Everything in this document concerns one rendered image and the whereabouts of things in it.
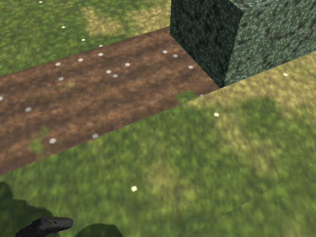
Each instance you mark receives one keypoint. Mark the robot left hand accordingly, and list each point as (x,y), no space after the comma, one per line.
(44,226)

